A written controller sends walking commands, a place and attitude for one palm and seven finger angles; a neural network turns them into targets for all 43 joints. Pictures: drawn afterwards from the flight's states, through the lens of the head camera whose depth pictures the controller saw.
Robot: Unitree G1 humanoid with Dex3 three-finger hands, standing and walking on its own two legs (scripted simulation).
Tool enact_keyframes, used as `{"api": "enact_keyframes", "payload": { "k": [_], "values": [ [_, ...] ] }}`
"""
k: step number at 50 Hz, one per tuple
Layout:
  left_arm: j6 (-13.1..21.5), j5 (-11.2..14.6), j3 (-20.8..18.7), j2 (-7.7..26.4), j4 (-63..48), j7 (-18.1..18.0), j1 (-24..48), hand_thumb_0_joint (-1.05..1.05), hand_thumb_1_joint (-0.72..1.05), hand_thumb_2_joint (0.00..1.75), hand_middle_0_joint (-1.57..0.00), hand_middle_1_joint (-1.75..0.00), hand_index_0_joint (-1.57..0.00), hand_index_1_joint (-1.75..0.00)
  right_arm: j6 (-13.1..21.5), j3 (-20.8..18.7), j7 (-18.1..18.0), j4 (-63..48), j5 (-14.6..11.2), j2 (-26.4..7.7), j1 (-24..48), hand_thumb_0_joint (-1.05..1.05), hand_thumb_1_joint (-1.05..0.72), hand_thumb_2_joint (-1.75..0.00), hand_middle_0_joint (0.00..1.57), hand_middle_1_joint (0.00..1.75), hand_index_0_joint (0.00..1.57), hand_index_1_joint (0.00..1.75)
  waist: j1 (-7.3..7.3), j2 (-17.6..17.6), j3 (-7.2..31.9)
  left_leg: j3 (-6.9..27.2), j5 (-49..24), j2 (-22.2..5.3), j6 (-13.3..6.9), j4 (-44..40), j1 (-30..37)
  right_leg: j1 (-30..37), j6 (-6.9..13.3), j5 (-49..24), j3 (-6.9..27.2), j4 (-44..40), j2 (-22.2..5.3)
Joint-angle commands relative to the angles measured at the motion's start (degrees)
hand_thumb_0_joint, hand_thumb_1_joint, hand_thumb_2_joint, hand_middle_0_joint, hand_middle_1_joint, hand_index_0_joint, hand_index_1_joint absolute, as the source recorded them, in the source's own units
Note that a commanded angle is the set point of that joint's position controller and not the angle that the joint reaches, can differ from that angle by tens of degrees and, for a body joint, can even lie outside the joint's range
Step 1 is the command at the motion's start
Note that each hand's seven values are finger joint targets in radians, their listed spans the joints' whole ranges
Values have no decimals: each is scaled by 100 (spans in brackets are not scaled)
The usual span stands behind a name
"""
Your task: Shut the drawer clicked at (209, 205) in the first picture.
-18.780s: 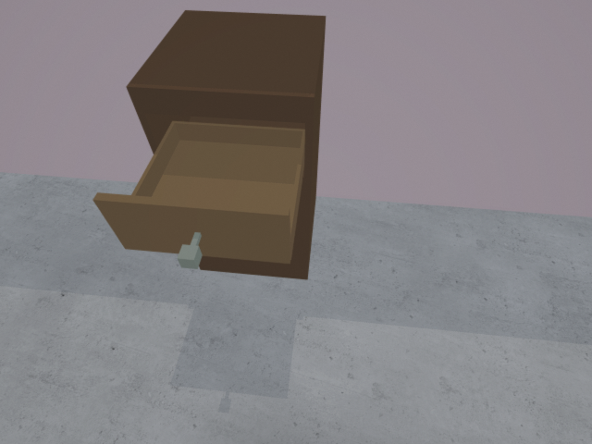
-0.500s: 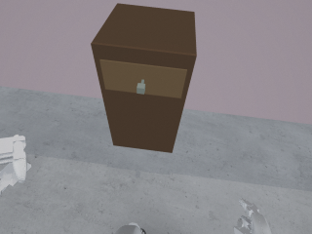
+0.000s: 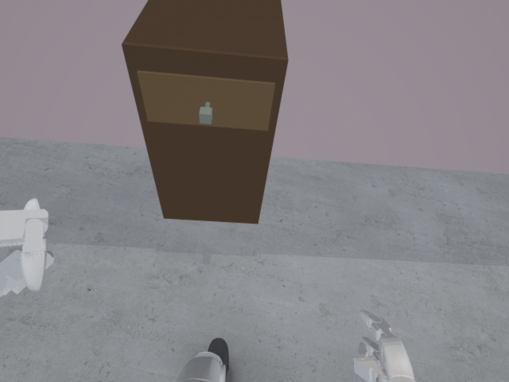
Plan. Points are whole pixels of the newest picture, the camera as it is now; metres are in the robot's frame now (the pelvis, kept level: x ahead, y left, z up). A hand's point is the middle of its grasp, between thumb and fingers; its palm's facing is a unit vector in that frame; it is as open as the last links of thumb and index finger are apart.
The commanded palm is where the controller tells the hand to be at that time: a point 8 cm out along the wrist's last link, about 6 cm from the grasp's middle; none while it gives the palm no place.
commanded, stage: stop stepping back and stand still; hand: left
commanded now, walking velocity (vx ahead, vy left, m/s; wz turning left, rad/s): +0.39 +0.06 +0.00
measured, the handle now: (206, 111) +0.82 +0.20 -0.10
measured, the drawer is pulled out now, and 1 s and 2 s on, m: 0.00 0.00 0.00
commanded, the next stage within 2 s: let the arm hang, fingers relaxed in 0.94 s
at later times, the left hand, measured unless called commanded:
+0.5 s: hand out of the picture +0.10 +0.25 +0.22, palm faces +0.31 -0.82 -0.48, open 3.2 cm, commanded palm +0.04 +0.31 +0.20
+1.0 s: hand out of the picture +0.09 +0.29 +0.21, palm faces +0.39 -0.77 -0.51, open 3.2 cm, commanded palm +0.02 +0.33 +0.20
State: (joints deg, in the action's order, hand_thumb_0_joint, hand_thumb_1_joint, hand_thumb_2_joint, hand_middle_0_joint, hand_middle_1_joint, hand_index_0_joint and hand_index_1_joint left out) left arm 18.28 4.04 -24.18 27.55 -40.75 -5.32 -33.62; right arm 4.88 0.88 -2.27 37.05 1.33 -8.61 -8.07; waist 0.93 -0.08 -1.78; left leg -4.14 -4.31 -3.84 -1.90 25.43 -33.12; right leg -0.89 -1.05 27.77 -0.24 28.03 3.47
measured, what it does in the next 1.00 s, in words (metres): walks backwards: left foot, then right foot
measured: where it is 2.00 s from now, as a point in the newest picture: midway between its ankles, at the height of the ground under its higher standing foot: outside the picture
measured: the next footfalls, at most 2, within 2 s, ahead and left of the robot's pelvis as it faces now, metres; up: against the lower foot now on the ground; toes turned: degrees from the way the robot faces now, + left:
left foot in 0.26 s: +0.05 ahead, +0.12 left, +0.00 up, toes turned +5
right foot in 0.58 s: -0.02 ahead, -0.05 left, +0.00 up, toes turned -2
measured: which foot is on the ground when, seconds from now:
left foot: down 0.00-0.10, up 0.12-0.24, down 0.26-0.56, up 0.58-0.80, down 0.82-1.00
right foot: down 0.00-0.32, up 0.34-0.56, down 0.58-1.00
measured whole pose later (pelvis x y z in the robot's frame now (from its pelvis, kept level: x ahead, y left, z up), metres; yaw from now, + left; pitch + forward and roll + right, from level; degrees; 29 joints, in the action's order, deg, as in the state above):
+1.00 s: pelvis -0.10 +0.04 +0.02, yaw +3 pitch -1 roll +0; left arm 12.6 1.9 -25.8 26.8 -38.7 -9.4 -35.2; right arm 8.1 0.2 -2.1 33.9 0.1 -8.3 -13.7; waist -2.5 1.8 -3.0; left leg -4.2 16.0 -5.2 1.9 32.7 -15.7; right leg -20.2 -0.5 20.6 -5.2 38.7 -0.3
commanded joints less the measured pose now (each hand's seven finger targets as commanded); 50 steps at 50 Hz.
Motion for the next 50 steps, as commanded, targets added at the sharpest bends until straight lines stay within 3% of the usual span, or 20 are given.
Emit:
{"api": "enact_keyframes", "payload": {
  "k": [1, 3, 5, 6, 9, 13, 16, 20, 24, 26, 27, 28, 29, 31, 36, 39, 41, 43, 46, 50],
  "values": [
    [-54, 249, -978, 728, -475, -71, -431, 0, 90, 90, -140, -160, -140, -160, 309, -401, -126, -1175, -44, -1044, 500, 0, -90, -90, 20, 30, 20, 30, -15, -1550, 1021, 1377, 2381, -586, -27, -1591, 2393, -1522, 187, 892, -445, 479, 316],
    [-137, 216, -1106, 777, 84, -148, -448, 0, 90, 90, -140, -160, -140, -160, 155, -374, -199, -1185, -66, -1082, 491, 0, -90, -90, 20, 30, 20, 30, -91, -1257, 231, 834, 4082, -232, 623, -1216, 1171, -1327, 495, 1422, -560, -499, 237],
    [-223, 230, -944, 800, 273, -194, -465, 0, 90, 90, -140, -160, -140, -160, -64, -478, -227, -999, -181, -957, 317, 0, -90, -90, 20, 30, 20, 30, -90, 1671, -229, 539, 2616, 650, 604, 3784, 2179, -4657, 1111, 2993, 2036, -2506, -1981],
    [-223, 258, -973, 848, 14, -235, -222, 0, 90, 90, -140, -160, -140, -160, -72, -530, -183, -913, -148, -1034, 377, 0, -90, -90, 20, 30, 20, 30, -74, 1812, -518, 902, 2332, 637, 517, 5011, 1316, -4831, 1462, 2628, 2395, -2663, -2538],
    [-175, -54, -450, 450, -131, -191, 256, 0, 90, 90, -140, -160, -140, -160, 73, -288, -157, -968, -223, -771, 304, 0, -90, -90, 20, 30, 20, 30, -275, 497, -620, 412, 2025, -72, 227, 3050, 181, -2442, 906, -425, 486, -1464, -1645],
    [-55, -236, 50, 189, -338, -337, 824, 0, 90, 90, -140, -160, -140, -160, 716, -391, -323, -798, -219, -1118, 4, 0, -90, -90, 20, 30, 20, 30, -243, -289, 123, 184, 1067, 230, -100, -243, 2226, -1260, 374, -3070, 31, 669, -1066],
    [16, -300, -443, 740, -980, -477, 739, 0, 90, 90, -140, -160, -140, -160, 858, -367, -195, -952, -141, -1072, -358, 0, -90, -90, 20, 30, 20, 30, -165, -1623, 1098, 2102, -3062, -1119, -648, 155, 4323, -2977, 122, -120, -153, 2598, -273],
    [-70, -96, -693, 596, -1340, -372, -250, 0, 90, 90, -140, -160, -140, -160, 814, -458, 62, -965, -166, -1004, -100, 0, -90, -90, 20, 30, 20, 30, -106, -958, 828, 1988, 2396, -1167, -584, -1254, 1697, -1860, 88, -74, 79, 2988, -454],
    [-256, -28, -818, 388, -582, -399, -1128, 0, 90, 90, -140, -160, -140, -160, 378, -381, 31, -1176, -108, -923, 180, 0, -90, -90, 20, 30, 20, 30, -76, -1891, 535, 934, 4523, -875, -146, -1716, -191, -325, 341, -3, -760, 1695, -148],
    [-430, -52, -686, 221, -21, -397, -1027, 0, 90, 90, -140, -160, -140, -160, 156, -397, -47, -1243, -113, -915, 288, 0, -90, -90, 20, 30, 20, 30, -11, -1362, 411, 707, 4829, -648, 8, -920, -949, 455, 472, 285, -772, 919, -42],
    [-527, -80, -624, 256, 134, -396, -838, 0, 90, 90, -140, -160, -140, -160, 49, -403, -89, -1236, -150, -862, 355, 0, -90, -90, 20, 30, 20, 30, 42, -236, 299, 417, 4579, -245, 106, 488, -1287, 456, 654, 584, -167, -31, -388],
    [-610, -120, -569, 330, 283, -389, -613, 0, 90, 90, -140, -160, -140, -160, -67, -451, -98, -1176, -213, -792, 268, 0, -90, -90, 20, 30, 20, 30, 10, 1855, 38, -92, 3726, 407, 214, 3143, -1043, -886, 1118, 1732, 1906, -1641, -1656],
    [-641, -41, -376, 332, 154, -368, -126, 0, 90, 90, -140, -160, -140, -160, -33, -474, -136, -1148, -206, -961, 291, 0, -90, -90, 20, 30, 20, 30, -88, 2261, -386, 449, 3170, 445, 236, 4468, -1276, -1786, 1317, 2099, 3350, -2537, -2596],
    [-399, -103, -517, 547, -26, -294, 728, 0, 90, 90, -140, -160, -140, -160, 51, -402, -93, -736, -17, -928, 68, 0, -90, -90, 20, 30, 20, 30, -391, 950, 90, 405, 2365, 112, 324, 4564, -285, -2150, 1249, 455, 2008, -1982, -2281],
    [-456, -279, 309, 58, -260, -418, 1185, 0, 90, 90, -140, -160, -140, -160, 315, -360, -362, -940, -111, -860, 438, 0, -90, -90, 20, 30, 20, 30, -211, 921, -214, -31, 2593, -2, 28, 1743, 1523, -2806, 999, 1213, 812, -1539, -1777],
    [-303, -292, 147, 274, -802, -541, 1261, 0, 90, 90, -140, -160, -140, -160, 575, -310, -452, -870, -51, -885, 107, 0, -90, -90, 20, 30, 20, 30, -211, -161, 179, -236, 2477, 183, -23, 86, 2634, -2398, 723, 494, 261, -320, -1248],
    [-190, -302, -100, 408, -1231, -593, 947, 0, 90, 90, -140, -160, -140, -160, 642, -361, -415, -1031, -99, -1083, -70, 0, -90, -90, 20, 30, 20, 30, -201, -2203, 274, 2342, 2644, -1445, -666, -1000, 3195, -3340, 156, 256, -422, 1950, -413],
    [-102, -306, -493, 666, -1258, -546, 797, 0, 90, 90, -140, -160, -140, -160, 699, -346, -257, -915, -61, -850, -94, 0, -90, -90, 20, 30, 20, 30, -224, -1501, 101, 2659, 1652, -1754, -938, -1290, 2559, -3315, 124, 199, -20, 2920, -533],
    [-250, -192, -747, 570, -1031, -497, -370, 0, 90, 90, -140, -160, -140, -160, 674, -410, -51, -994, -139, -893, -74, 0, -90, -90, 20, 30, 20, 30, -83, -1577, 447, 1078, 339, -1218, -542, -514, 2130, -2147, 85, -396, -234, 1611, -550],
    [-322, -111, -672, 364, -309, -445, -909, 0, 90, 90, -140, -160, -140, -160, 417, -388, 6, -1097, -203, -910, -25, 0, -90, -90, 20, 30, 20, 30, -124, -559, 548, 220, 2074, -638, -100, 399, 693, -205, 101, -1259, -303, -39, -448]
  ]
}}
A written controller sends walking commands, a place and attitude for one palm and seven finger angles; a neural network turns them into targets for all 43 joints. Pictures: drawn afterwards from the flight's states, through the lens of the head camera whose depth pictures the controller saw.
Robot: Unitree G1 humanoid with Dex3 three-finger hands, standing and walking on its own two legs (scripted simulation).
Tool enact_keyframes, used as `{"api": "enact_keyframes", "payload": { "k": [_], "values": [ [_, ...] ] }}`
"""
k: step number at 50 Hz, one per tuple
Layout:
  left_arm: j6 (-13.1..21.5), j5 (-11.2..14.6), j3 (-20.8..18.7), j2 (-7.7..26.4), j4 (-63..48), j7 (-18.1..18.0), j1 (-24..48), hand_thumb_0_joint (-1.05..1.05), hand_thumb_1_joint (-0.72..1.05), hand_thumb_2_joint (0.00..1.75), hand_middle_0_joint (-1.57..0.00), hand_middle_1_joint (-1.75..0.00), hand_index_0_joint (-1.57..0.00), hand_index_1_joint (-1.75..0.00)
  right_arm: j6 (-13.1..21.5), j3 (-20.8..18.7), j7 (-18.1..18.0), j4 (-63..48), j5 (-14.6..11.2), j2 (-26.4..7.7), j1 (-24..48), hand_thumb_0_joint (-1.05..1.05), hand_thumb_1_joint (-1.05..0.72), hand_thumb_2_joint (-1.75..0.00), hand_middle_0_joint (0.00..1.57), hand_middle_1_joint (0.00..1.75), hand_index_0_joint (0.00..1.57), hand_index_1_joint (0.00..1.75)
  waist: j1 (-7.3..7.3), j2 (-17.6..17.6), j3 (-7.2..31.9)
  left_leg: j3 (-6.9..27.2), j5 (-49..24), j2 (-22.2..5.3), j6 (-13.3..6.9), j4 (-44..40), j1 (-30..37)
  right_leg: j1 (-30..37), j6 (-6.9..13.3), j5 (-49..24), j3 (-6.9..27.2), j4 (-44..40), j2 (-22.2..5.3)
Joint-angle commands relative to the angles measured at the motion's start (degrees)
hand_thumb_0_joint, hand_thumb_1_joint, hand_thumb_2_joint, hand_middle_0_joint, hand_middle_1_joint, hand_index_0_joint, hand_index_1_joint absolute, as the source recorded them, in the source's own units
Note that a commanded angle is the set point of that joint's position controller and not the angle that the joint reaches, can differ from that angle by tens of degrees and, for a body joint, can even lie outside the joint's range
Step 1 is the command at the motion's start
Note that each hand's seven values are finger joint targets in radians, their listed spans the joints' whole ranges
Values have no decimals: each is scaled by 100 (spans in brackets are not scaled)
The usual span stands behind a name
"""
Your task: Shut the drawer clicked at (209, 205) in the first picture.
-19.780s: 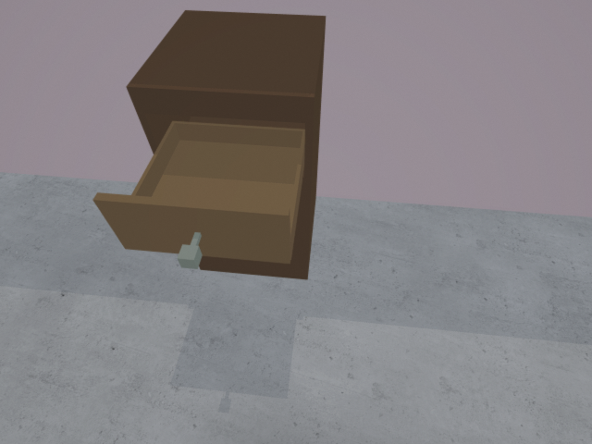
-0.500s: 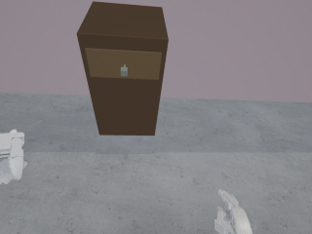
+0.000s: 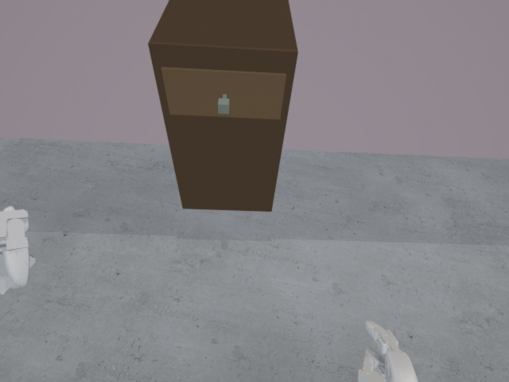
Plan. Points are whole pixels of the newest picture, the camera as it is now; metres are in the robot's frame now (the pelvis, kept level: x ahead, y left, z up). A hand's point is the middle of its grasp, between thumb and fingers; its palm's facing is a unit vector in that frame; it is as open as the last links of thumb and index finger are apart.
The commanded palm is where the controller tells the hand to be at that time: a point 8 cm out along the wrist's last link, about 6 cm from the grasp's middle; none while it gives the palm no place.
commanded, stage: let the arm hang, fingers relaxed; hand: left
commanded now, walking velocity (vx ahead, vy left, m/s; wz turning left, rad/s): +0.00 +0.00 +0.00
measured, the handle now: (224, 102) +0.93 +0.11 -0.12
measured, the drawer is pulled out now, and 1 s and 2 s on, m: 0.00 0.00 0.00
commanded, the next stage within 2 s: look to check the result in 1.14 s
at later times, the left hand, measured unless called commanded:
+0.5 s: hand out of the picture +0.01 +0.22 -0.16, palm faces +0.07 -0.97 -0.24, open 4.1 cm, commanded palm none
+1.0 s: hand out of the picture +0.02 +0.19 -0.16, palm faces +0.04 -0.98 -0.19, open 7.3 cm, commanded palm none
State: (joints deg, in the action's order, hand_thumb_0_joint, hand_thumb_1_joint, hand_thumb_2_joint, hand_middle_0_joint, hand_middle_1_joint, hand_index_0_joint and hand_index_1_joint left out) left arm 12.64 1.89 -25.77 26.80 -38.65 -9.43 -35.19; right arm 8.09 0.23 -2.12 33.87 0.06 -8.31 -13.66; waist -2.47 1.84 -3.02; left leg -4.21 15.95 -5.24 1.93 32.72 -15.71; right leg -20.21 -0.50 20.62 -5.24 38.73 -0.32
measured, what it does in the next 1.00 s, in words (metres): stands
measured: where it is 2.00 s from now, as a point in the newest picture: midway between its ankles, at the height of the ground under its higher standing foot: outside the picture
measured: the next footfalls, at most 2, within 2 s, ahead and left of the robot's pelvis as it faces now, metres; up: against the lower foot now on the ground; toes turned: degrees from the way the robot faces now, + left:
none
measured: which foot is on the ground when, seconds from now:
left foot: down 0.00-1.00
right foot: down 0.00-1.00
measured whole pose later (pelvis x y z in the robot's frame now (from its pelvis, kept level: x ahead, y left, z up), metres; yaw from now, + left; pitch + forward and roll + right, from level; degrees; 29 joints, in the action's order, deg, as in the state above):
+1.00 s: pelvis +0.02 +0.03 +0.01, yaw +1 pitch -2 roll +0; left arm -0.1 -0.7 -0.6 7.6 65.4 -2.0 -15.6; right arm -0.5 -0.5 -1.6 65.5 1.2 -5.5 -18.9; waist -0.6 -0.5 -2.2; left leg -6.8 12.9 -2.0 -0.5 23.5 -8.4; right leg -9.9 -0.7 11.8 -4.9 23.9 -3.0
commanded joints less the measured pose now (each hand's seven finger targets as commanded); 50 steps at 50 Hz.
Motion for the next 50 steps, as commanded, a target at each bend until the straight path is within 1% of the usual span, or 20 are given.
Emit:
{"api": "enact_keyframes", "payload": {
  "k": [1, 2, 3, 4, 5, 6, 8, 10, 11, 13, 14, 16, 17, 19, 22, 24, 27, 32, 41, 50],
  "values": [
    [218, 105, -463, 387, -185, -29, -818, 0, 90, 90, -140, -160, -140, -160, 39, -329, -32, -820, -91, -881, 509, 0, -90, -90, 20, 30, 20, 30, 182, 161, 538, -23, 690, -41, -315, 425, -1247, 1542, 274, -486, 1168, -1695, -563],
    [-745, -554, 1829, -528, 4073, 767, 220, 0, 90, 90, -140, -160, -140, -160, 3, -358, 399, 218, -70, -1135, 652, 0, -90, -90, 20, 30, 20, 30, 167, 671, 842, -121, 749, 102, -78, 1574, -1924, 1360, 658, -3884, 1649, -987, -2080],
    [-1031, -452, 1770, -515, 4254, 919, 458, 0, 90, 90, -136, -156, -136, -156, -304, -282, 371, 93, -111, -764, 274, 0, -90, -90, 20, 30, 20, 30, 69, 669, 1137, 368, 1786, -9, -83, 1498, -1247, 979, 844, -4573, 1578, -922, -2063],
    [-1116, -446, 1815, -570, 4202, 929, 665, 0, 90, 90, -132, -151, -132, -151, -399, -347, 320, 207, -72, -879, 41, 0, -90, -90, 20, 30, 20, 30, -70, 904, 961, 320, 1568, 52, -89, 1572, -866, 394, 853, -3093, 1448, -1114, -1790],
    [-1138, -404, 1846, -696, 4399, 915, 917, 0, 90, 90, -128, -147, -128, -147, -548, -313, 326, 327, -6, -878, -76, 0, -90, -90, 20, 30, 20, 30, 69, 1319, 815, 165, 1413, 98, -137, 1512, -932, 322, 852, -2599, 1040, -1051, -1550],
    [-1149, -400, 1910, -680, 4683, 879, 1167, 0, 90, 90, -124, -143, -124, -143, -612, -332, 359, 307, 51, -950, -176, 0, -90, -90, 20, 30, 20, 30, 35, 1791, 751, 163, 1084, 182, -199, 1261, -1022, 593, 801, -3043, 832, -738, -1399],
    [-1206, -371, 2065, -713, 5288, 868, 1464, 0, 90, 90, -116, -134, -116, -134, -750, -305, 349, 376, 120, -968, -146, 0, -90, -90, 20, 30, 20, 30, 47, 1905, 596, 164, 269, 329, -294, 563, -475, 536, 586, -3392, 538, -654, -1163],
    [-1295, -357, 2168, -756, 5948, 896, 1601, 0, 90, 90, -108, -125, -108, -125, -800, -292, 303, 545, 186, -1092, -93, 0, -90, -90, 20, 30, 20, 30, 76, 1190, 491, 688, -981, -4, -479, 2, 118, -32, 233, -1832, 419, -656, -846],
    [-1340, -355, 2202, -782, 6233, 906, 1721, 0, 90, 90, -104, -121, -104, -121, -797, -267, 289, 616, 216, -1192, 67, 0, -90, -90, 20, 30, 20, 30, 175, 522, 324, 905, -947, -237, -551, -333, -158, 9, 109, -1012, 341, -650, -619],
    [-1371, -331, 2204, -764, 6918, 903, 1833, 0, 90, 90, -96, -112, -96, -112, -808, -203, 271, 885, 234, -1042, 296, 0, -90, -90, 20, 30, 20, 30, 259, -717, -82, 909, 103, -226, -547, -916, -808, 344, 90, -96, 373, -984, -524],
    [-1366, -314, 2226, -745, 7265, 889, 1832, 0, 90, 90, -92, -108, -92, -108, -830, -182, 250, 1011, 222, -997, 253, 0, -90, -90, 20, 30, 20, 30, 260, -954, -216, 880, 473, -191, -504, -1103, -915, 430, 139, 13, 417, -1081, -466],
    [-1291, -292, 2272, -736, 7891, 864, 1662, 0, 90, 90, -84, -99, -84, -99, -849, -172, 197, 1256, 174, -920, 108, 0, -90, -90, 20, 30, 20, 30, 294, -756, -74, 688, 380, -67, -415, -1009, -649, 597, 249, -247, 573, -1431, -509],
    [-1261, -284, 2208, -974, 8057, 838, 1573, 0, 90, 90, -80, -95, -80, -95, -846, -196, 172, 1347, 204, -766, -24, 0, -90, -90, 20, 30, 20, 30, 290, -1007, 216, 602, 332, -66, -411, -976, -440, 718, 269, -347, 535, -1559, -568],
    [-1243, -266, 2282, -920, 8415, 835, 1645, 0, 90, 90, -72, -86, -72, -86, -846, -173, 159, 1543, 173, -690, -158, 0, -90, -90, 20, 30, 20, 30, 246, -1226, 432, 532, 206, -50, -390, -1012, -205, 878, 286, -552, 536, -1647, -597],
    [-1203, -263, 2330, -923, 8845, 837, 1688, 0, 90, 90, -60, -73, -60, -73, -815, -189, 124, 1777, 129, -694, -351, 0, -90, -90, 20, 30, 20, 30, 221, -671, 615, 503, -378, -141, -386, -1013, 129, 1029, 273, -1040, 425, -1737, -633],
    [-1179, -253, 2370, -952, 9123, 831, 1693, 0, 90, 90, -52, -65, -52, -65, -801, -197, 98, 1960, 108, -689, -458, 0, -90, -90, 20, 30, 20, 30, 201, -339, 620, 438, -729, -146, -369, -1005, 389, 1008, 268, -1323, 406, -1785, -665],
    [-1180, -249, 2411, -999, 9469, 810, 1675, 0, 90, 90, -40, -52, -40, -52, -790, -183, 72, 2214, 91, -667, -535, 0, -90, -90, 20, 30, 20, 30, 198, -284, 430, 385, -1062, -191, -368, -1098, 578, 916, 241, -1499, 336, -1787, -670],
    [-1200, -247, 2462, -1139, 9885, 771, 1585, 0, 90, 90, -20, -30, -20, -30, -810, -143, 54, 2554, 90, -538, -641, 0, -90, -90, 20, 30, 20, 30, 217, -60, -52, 332, -785, -172, -359, -1312, 506, 780, 204, -1140, 363, -1952, -642],
    [-1216, -250, 2451, -1313, 10198, 729, 1542, 0, 90, 90, -20, -30, -20, -30, -806, -128, 38, 2918, 101, -367, -828, 0, -90, -90, 20, 30, 20, 30, 236, -179, -340, 310, -319, -109, -351, -1518, 362, 738, 191, -762, 415, -2024, -595],
    [-1186, -238, 2435, -1445, 10311, 709, 1498, 0, 90, 90, -20, -30, -20, -30, -762, -142, -2, 3089, 99, -197, -967, 0, -90, -90, 20, 30, 20, 30, 241, -246, -276, 256, -731, -120, -357, -1466, 471, 874, 200, -1177, 426, -1984, -605]
  ]
}}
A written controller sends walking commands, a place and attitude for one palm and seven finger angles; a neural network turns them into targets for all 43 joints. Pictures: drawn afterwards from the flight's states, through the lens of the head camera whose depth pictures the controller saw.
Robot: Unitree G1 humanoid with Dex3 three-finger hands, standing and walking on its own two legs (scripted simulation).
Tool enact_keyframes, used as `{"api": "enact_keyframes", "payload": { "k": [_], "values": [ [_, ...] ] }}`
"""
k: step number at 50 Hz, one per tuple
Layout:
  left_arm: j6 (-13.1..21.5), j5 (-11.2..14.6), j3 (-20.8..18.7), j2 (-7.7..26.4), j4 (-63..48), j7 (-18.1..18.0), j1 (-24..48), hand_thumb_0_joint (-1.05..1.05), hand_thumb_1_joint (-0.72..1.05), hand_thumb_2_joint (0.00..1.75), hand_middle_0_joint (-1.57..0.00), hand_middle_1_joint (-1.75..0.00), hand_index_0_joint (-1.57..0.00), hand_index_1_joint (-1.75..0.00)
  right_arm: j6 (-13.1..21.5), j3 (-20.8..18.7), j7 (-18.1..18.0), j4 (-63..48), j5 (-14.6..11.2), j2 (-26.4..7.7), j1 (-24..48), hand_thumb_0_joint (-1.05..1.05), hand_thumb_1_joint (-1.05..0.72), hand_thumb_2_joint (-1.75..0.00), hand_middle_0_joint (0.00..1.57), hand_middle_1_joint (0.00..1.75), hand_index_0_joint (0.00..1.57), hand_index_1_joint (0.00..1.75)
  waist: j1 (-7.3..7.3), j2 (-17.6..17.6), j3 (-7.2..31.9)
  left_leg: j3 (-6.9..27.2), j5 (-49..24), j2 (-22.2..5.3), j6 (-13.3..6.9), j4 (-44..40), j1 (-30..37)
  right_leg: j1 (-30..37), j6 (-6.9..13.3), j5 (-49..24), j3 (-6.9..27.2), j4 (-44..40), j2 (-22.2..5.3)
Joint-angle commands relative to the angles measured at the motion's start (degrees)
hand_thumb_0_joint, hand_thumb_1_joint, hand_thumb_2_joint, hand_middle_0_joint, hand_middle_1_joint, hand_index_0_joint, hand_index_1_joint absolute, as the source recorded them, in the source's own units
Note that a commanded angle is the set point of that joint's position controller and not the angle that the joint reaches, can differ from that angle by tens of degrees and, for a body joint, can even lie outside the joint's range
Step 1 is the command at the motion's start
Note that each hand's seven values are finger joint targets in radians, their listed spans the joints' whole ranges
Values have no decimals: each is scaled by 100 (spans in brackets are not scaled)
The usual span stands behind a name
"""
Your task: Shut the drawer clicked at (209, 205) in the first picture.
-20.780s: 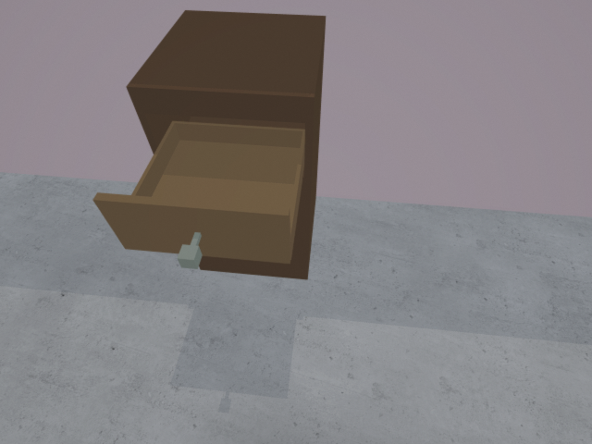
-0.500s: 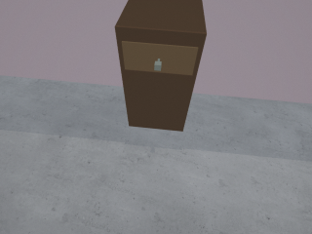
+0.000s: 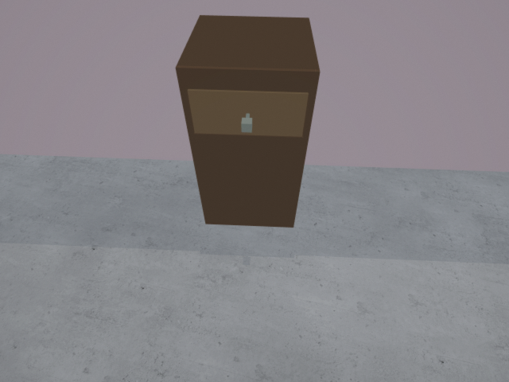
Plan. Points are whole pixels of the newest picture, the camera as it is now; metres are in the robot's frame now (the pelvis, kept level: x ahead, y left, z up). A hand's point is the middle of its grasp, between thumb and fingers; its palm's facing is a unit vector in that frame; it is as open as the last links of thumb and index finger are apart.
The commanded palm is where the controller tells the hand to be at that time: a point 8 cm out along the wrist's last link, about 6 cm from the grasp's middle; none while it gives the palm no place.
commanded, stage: let the arm hang, fingers relaxed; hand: left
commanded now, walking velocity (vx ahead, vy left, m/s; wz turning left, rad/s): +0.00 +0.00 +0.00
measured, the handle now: (247, 121) +0.90 +0.07 -0.13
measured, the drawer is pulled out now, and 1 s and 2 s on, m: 0.00 0.00 0.00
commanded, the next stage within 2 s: look to check the result in 0.14 s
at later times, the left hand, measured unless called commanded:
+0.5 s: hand out of the picture -0.01 +0.15 -0.18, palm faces +0.04 -0.99 -0.16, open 7.4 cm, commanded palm none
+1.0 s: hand out of the picture +0.02 +0.17 -0.17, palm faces +0.02 -0.98 -0.21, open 7.4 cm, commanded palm none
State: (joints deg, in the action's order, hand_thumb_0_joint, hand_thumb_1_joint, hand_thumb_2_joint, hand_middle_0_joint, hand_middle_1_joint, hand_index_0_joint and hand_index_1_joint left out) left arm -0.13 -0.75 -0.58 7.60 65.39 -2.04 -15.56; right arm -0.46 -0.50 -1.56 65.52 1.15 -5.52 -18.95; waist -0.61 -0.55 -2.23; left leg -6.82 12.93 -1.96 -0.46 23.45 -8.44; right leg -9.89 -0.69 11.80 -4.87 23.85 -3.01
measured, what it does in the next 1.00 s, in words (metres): stands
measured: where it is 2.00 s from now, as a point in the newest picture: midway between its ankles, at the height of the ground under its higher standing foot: outside the picture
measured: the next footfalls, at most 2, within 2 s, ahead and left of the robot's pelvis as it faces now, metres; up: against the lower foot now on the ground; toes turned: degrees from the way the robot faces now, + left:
none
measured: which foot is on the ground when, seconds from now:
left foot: down 0.00-1.00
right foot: down 0.00-1.00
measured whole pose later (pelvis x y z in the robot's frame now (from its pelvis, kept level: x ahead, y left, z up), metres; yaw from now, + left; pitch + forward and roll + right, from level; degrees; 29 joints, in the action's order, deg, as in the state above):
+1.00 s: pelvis +0.01 -0.01 +0.00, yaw +0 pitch -2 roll +0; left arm 0.4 -0.9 -1.3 8.9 65.8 -1.5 -13.0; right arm 0.0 -1.5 -1.7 65.6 1.2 -8.9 -15.4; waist -0.7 -0.9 -3.2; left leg -6.5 12.5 -2.6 0.4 21.8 -7.4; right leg -9.0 0.1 11.8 -5.2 22.7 -2.2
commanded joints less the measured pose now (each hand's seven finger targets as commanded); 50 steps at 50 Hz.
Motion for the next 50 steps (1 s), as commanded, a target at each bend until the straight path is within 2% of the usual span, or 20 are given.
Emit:
{"api": "enact_keyframes", "payload": {
  "k": [1, 4, 7, 10, 15, 17, 23, 32, 38, 41, 45, 50],
  "values": [
    [92, 21, -89, 480, -97, -35, -467, 0, 90, 90, -20, -30, -20, -30, 87, -76, -59, -79, -19, -491, -475, 0, -90, -90, 20, 30, 20, 30, 52, 27, -381, 517, -416, -453, -115, -535, -276, -176, 220, -263, 382, -487, -317],
    [85, 25, -94, 454, -84, -38, -462, 0, 90, 90, -20, -30, -20, -30, 81, -80, -59, -38, -11, -432, -533, 0, -90, -90, 20, 30, 20, 30, 39, 98, -393, 512, -278, -440, -116, -560, -276, -191, 217, -170, 380, -507, -323],
    [93, 19, -106, 441, -77, -46, -474, 0, 90, 90, -20, -30, -20, -30, 90, -97, -64, -28, -14, -426, -548, 0, -90, -90, 20, 30, 20, 30, 33, 26, -326, 498, -339, -453, -121, -544, -205, -193, 218, -202, 381, -499, -324],
    [93, 19, -100, 417, -58, -46, -492, 0, 90, 90, -20, -30, -20, -30, 81, -98, -65, -15, -13, -408, -562, 0, -90, -90, 20, 30, 20, 30, 25, 87, -416, 493, -188, -443, -115, -570, -251, -250, 220, -109, 393, -519, -318],
    [103, 14, -114, 395, -44, -45, -495, 0, 90, 90, -20, -30, -20, -30, 106, -106, -77, -19, -15, -432, -579, 0, -90, -90, 20, 30, 20, 30, 5, 0, -332, 506, -301, -457, -121, -562, -197, -207, 217, -191, 394, -493, -307],
    [98, 6, -115, 394, -38, -48, -494, 0, 90, 90, -20, -30, -20, -30, 98, -116, -79, -19, -20, -427, -543, 0, -90, -90, 20, 30, 20, 30, 5, -61, -420, 502, -210, -464, -116, -573, -223, -267, 218, -120, 385, -521, -313],
    [107, 4, -118, 401, -25, -41, -478, 0, 90, 90, -20, -30, -20, -30, 97, -128, -82, -49, -15, -483, -485, 0, -90, -90, 20, 30, 20, 30, 0, 35, -432, 504, -200, -472, -118, -579, -182, -314, 217, -136, 408, -530, -309],
    [137, -2, -153, 538, -70, -26, -366, 0, 90, 90, -20, -30, -20, -30, 135, -154, -83, -91, -21, -639, -352, 0, -90, -90, 20, 30, 20, 30, 10, 51, -278, 517, -532, -508, -130, -554, -76, -192, 229, -395, 416, -506, -332],
    [139, 0, -165, 641, -85, -15, -254, 0, 90, 90, -20, -30, -20, -30, 127, -160, -78, -89, -15, -716, -226, 0, -90, -90, 20, 30, 20, 30, 11, 28, -314, 527, -515, -502, -116, -576, -63, -180, 238, -374, 425, -554, -353],
    [157, 0, -172, 737, -123, -11, -195, 0, 90, 90, -20, -30, -20, -30, 121, -178, -70, -118, -22, -835, -191, 0, -90, -90, 20, 30, 20, 30, 3, 142, -219, 532, -569, -510, -111, -543, -17, -125, 249, -428, 439, -576, -351],
    [143, 4, -176, 757, -122, 2, -89, 0, 90, 90, -20, -30, -20, -30, 121, -171, -68, -106, -4, -865, -78, 0, -90, -90, 20, 30, 20, 30, 6, -22, -300, 528, -489, -514, -94, -606, -54, -151, 248, -348, 449, -607, -353],
    [160, 7, -191, 875, -150, 15, 29, 0, 90, 90, -20, -30, -20, -30, 131, -172, -64, -121, -4, -990, 20, 0, -90, -90, 20, 30, 20, 30, 6, 66, -187, 554, -593, -532, -88, -601, 17, -67, 260, -457, 460, -629, -369]
  ]
}}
